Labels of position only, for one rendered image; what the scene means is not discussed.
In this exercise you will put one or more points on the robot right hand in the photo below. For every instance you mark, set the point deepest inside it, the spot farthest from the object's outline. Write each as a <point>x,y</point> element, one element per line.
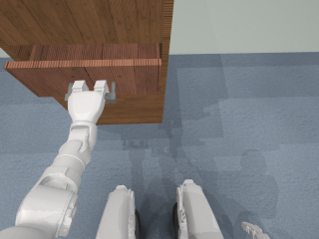
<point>254,231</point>

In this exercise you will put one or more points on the robot thigh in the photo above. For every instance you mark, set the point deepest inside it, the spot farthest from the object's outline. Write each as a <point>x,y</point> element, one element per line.
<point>200,220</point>
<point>114,223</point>

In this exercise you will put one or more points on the robot left forearm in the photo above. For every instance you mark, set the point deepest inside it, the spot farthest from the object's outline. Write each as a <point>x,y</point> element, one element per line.
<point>70,163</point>

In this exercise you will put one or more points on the cabinet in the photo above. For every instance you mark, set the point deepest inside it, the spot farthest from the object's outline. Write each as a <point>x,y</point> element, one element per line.
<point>26,23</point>

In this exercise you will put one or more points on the handle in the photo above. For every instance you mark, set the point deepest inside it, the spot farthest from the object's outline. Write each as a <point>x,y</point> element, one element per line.
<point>110,98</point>
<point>119,103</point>

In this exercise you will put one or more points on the drawer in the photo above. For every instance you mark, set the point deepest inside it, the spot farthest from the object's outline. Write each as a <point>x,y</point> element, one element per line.
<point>135,67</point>

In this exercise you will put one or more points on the left robot thigh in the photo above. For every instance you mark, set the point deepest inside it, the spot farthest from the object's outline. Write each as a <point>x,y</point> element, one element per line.
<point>114,223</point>

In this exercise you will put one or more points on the robot left hand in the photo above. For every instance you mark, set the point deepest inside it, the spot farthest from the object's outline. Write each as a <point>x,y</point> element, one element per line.
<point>86,105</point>

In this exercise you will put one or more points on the left robot upper arm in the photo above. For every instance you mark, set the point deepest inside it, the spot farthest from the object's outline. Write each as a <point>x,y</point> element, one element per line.
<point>48,213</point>

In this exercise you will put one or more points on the right robot thigh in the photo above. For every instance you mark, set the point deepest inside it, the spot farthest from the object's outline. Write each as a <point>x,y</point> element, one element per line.
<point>200,220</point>

